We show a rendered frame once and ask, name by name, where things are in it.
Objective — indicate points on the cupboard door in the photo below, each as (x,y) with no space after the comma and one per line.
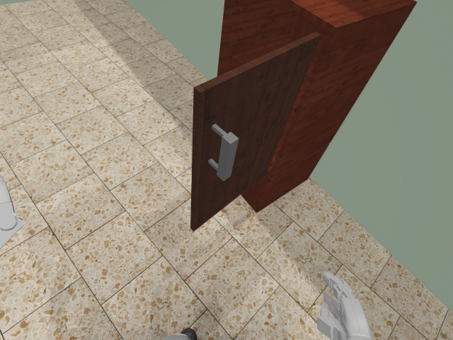
(253,102)

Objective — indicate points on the left robot hand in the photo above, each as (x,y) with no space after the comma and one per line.
(9,223)

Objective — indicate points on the right robot hand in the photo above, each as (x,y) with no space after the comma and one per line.
(349,318)

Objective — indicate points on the handle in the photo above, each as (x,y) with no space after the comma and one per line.
(227,153)

